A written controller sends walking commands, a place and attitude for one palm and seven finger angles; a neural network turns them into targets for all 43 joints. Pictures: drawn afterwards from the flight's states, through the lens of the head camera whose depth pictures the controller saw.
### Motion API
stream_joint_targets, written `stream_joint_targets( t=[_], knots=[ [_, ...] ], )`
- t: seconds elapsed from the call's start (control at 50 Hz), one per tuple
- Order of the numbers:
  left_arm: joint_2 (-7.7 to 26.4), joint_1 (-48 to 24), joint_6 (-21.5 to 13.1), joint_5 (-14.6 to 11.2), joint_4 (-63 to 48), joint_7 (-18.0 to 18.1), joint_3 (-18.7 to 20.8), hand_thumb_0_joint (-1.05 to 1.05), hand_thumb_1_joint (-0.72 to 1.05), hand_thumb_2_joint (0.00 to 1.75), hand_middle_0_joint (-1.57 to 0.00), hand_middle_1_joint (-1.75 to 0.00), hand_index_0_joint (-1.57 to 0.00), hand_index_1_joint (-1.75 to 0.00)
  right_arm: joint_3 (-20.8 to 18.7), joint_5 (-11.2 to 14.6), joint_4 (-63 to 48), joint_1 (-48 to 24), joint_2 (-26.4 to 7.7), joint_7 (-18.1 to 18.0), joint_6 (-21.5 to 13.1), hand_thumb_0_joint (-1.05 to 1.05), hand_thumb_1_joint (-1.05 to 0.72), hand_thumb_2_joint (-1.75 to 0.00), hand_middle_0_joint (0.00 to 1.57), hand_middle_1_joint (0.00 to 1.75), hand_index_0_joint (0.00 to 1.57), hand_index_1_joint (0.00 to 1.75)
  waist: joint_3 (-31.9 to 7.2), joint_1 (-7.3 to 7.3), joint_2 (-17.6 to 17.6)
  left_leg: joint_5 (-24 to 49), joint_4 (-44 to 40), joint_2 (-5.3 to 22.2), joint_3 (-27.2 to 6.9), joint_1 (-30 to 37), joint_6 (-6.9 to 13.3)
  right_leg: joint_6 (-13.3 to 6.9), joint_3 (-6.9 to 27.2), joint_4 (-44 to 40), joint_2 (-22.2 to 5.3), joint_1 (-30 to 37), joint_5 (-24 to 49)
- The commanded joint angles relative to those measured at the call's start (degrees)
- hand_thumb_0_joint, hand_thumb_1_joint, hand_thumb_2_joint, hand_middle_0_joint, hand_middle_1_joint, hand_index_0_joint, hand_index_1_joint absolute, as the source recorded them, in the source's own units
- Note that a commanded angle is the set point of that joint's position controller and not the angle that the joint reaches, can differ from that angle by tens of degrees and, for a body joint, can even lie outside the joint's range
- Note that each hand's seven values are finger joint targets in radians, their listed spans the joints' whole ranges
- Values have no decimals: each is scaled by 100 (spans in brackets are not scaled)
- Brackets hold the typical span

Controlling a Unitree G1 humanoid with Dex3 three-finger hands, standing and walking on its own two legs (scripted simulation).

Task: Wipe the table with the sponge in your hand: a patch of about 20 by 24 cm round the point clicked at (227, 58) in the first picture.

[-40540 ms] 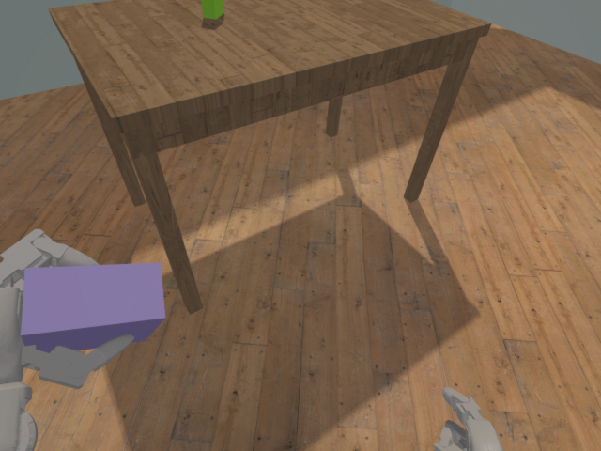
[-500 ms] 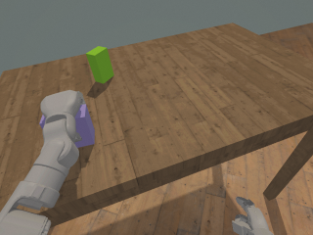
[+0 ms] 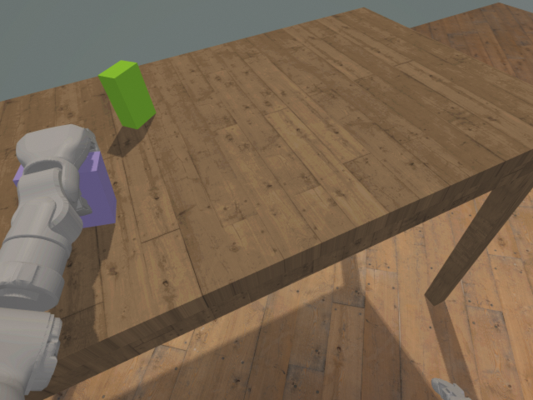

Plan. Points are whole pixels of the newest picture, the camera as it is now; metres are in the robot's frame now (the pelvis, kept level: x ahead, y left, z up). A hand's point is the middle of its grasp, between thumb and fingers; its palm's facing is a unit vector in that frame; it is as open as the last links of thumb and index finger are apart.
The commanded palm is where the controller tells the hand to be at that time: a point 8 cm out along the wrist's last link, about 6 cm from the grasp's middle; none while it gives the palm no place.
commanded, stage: wipe forward along the middle lane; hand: left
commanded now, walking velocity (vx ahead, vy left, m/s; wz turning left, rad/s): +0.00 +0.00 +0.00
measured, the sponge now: (75, 200) +0.39 +0.33 +0.11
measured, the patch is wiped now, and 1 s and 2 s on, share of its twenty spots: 0.95 0.95 0.95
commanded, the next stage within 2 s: slide back across to the first lane in 0.16 s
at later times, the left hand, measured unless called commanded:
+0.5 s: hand (58, 170) +0.41 +0.35 +0.15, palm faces +0.01 -0.01 -1.00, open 9.9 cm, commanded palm +0.38 +0.37 +0.20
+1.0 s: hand (9, 183) +0.39 +0.42 +0.15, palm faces -0.02 -0.01 -1.00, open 9.9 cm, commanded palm +0.35 +0.41 +0.21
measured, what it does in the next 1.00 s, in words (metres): shifts its weight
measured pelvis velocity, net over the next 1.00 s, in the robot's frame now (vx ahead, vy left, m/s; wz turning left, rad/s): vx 0.04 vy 0.08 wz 0.03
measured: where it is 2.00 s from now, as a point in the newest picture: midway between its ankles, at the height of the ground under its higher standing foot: outside the picture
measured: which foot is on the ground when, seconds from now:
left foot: down 0.00-1.00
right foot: down 0.00-1.00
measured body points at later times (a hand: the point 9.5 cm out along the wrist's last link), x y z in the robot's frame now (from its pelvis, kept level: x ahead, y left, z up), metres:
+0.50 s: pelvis +0.02 +0.03 +0.00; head +0.02 +0.00 +0.45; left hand +0.41 +0.35 +0.21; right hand +0.15 -0.23 -0.12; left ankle -0.02 +0.14 -0.73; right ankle +0.04 -0.05 -0.73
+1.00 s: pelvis +0.04 +0.08 +0.01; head +0.07 +0.06 +0.46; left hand +0.38 +0.41 +0.21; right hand +0.26 -0.14 -0.09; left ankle -0.02 +0.14 -0.73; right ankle +0.04 -0.05 -0.73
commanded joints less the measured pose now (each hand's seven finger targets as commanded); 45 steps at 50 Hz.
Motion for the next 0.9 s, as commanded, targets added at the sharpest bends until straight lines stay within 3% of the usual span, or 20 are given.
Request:
stream_joint_targets(
  t=[0.0, 0.06, 0.16, 0.2, 0.34, 0.38, 0.42, 0.44, 0.5, 0.54, 0.62, 0.66, 0.74, 0.78, 0.82, 0.84, 0.88],
  knots=[
    [1645, -1631, -57, 187, -60, 246, 429, 0, 10, 130, -120, -160, -120, -160, -199, 15, -784, -521, -630, -22, -254, 0, -90, -90, 20, 30, 20, 30, -1238, 75, -829, 187, -280, -252, 326, -941, 232, 375, 903, -755, -701, 1666, -232],
    [1839, -1904, -165, 123, 70, 290, 555, 0, 10, 130, -120, -160, -120, -160, -207, 20, -728, -437, -644, -31, -246, 0, -90, -90, 20, 30, 20, 30, -1359, 32, -856, 180, -278, -238, 315, -1012, 237, 402, 947, -736, -738, 1772, -60],
    [1747, -1886, -272, 264, 315, 322, 468, 0, 10, 130, -120, -160, -120, -160, -214, 35, -697, -347, -659, -9, -185, 0, -90, -90, 20, 30, 20, 30, -1277, 29, -769, 342, -385, -235, 334, -931, 263, 357, 721, -676, -635, 1637, 197],
    [1542, -1814, -266, 249, 267, 327, 319, 0, 10, 130, -120, -160, -120, -160, -209, 46, -746, -384, -645, 9, -169, 0, -90, -90, 20, 30, 20, 30, -1178, 33, -706, 319, -428, -227, 355, -855, 271, 353, 661, -733, -621, 1559, 128],
    [2096, -1528, -302, 175, -255, 442, 911, 0, 10, 130, -120, -160, -120, -160, -226, 36, -873, -549, -652, 42, -99, 0, -90, -90, 20, 30, 20, 30, -1556, 247, -731, 713, -486, -237, 315, -675, 277, 303, 631, -567, -606, 2021, 720],
    [1943, -1433, -208, 178, -321, 470, 785, 0, 10, 130, -120, -160, -120, -160, -210, 51, -899, -620, -630, 57, -79, 0, -90, -90, 20, 30, 20, 30, -1333, 240, -619, 724, -561, -234, 353, -608, 284, 296, 546, -606, -574, 1922, 635],
    [2052, -1296, -127, 187, -678, 497, 906, 0, 10, 130, -120, -160, -120, -160, -214, 34, -978, -723, -622, 88, -82, 0, -90, -90, 20, 30, 20, 30, -1435, 346, -402, 930, -618, -234, 338, -441, 284, 246, 466, -577, -543, 1999, 738],
    [2272, -1280, -81, 199, -848, 498, 1097, 0, 10, 130, -120, -160, -120, -160, -208, 34, -1012, -815, -641, 94, -74, 0, -90, -90, 20, 30, 20, 30, -1520, 390, -368, 1088, -627, -231, 292, -389, 276, 206, 501, -545, -538, 2084, 886],
    [2037, -1330, 144, 138, -1050, 451, 881, 0, 10, 130, -120, -160, -120, -160, -171, 56, -1028, -927, -623, 124, -76, 0, -90, -90, 20, 30, 20, 30, -1302, 330, -396, 1126, -717, -203, 305, -280, 274, 212, 374, -617, -520, 1995, 856],
    [2227, -1273, 236, 73, -1361, 379, 1048, 0, 10, 130, -120, -160, -120, -160, -160, 50, -1127, -1077, -621, 129, -99, 0, -90, -90, 20, 30, 20, 30, -1443, 415, -191, 1333, -736, -210, 261, -149, 268, 167, 390, -584, -523, 2136, 1020],
    [2143, -1360, 332, 33, -1728, 190, 973, 0, 10, 130, -120, -160, -120, -160, -145, 50, -1130, -1104, -608, 134, -138, 0, -90, -90, 20, 30, 20, 30, -1461, 348, -201, 1602, -773, -190, 215, 95, 265, 147, 232, -607, -491, 2123, 1208],
    [2190, -1398, 307, 50, -1983, 93, 1012, 0, 10, 130, -120, -160, -120, -160, -144, 38, -1162, -1121, -593, 132, -188, 0, -90, -90, 20, 30, 20, 30, -1583, 344, -88, 1857, -747, -174, 171, 284, 270, 120, 188, -595, -487, 2123, 1346],
    [1865, -1385, 233, -6, -2533, -125, 789, 0, 10, 130, -120, -160, -120, -160, -139, 46, -1252, -1161, -565, 157, -264, 0, -90, -90, 20, 30, 20, 30, -1614, 290, 275, 2489, -741, -103, 43, 716, 198, 46, 80, -661, -424, 1879, 1493],
    [1585, -1224, 233, -1, -2517, -194, 591, 0, 10, 130, -120, -160, -120, -160, -151, 27, -1158, -1078, -568, 175, -265, 0, -90, -90, 20, 30, 20, 30, -1472, 230, 186, 2842, -700, -53, -5, 883, 134, 58, -38, -682, -394, 1678, 1500],
    [1561, -1302, 209, -32, -2878, -240, 564, 0, 10, 130, -120, -160, -120, -160, -146, 4, -1194, -1075, -568, 202, -285, 0, -90, -90, 20, 30, 20, 30, -1586, 254, 309, 3338, -692, -6, -93, 1107, 31, 53, -79, -709, -381, 1636, 1548],
    [1713, -1299, 201, -34, -2930, -246, 737, 0, 10, 130, -120, -160, -120, -160, -138, 6, -1236, -1131, -567, 208, -323, 0, -90, -90, 20, 30, 20, 30, -1625, 295, 264, 3506, -673, 20, -122, 1144, 29, 22, -46, -716, -374, 1652, 1602],
    [1679, -905, 231, -5, -2955, -227, 825, 0, 10, 130, -120, -160, -120, -160, -157, -39, -1172, -1038, -563, 251, -305, 0, -90, -90, 20, 30, 20, 30, -1732, 369, 153, 4050, -644, 51, -156, 1243, -59, 36, -112, -668, -374, 1728, 1743]
  ],
)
